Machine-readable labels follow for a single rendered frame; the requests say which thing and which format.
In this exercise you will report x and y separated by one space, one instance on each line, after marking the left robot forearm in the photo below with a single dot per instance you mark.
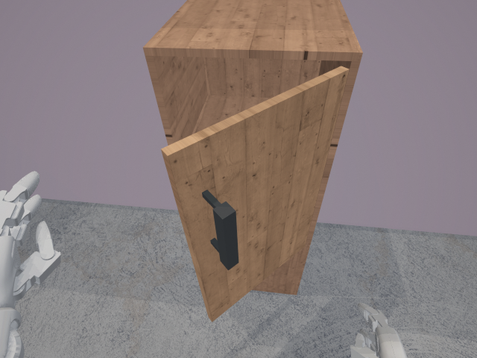
11 345

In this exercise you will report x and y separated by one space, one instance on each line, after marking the handle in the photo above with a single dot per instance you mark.
226 230

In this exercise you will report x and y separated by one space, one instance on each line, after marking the cupboard door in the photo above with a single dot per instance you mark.
267 163

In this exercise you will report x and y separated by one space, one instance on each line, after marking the right robot hand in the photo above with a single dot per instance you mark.
386 342

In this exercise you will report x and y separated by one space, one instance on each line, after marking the left robot hand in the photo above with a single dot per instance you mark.
16 212

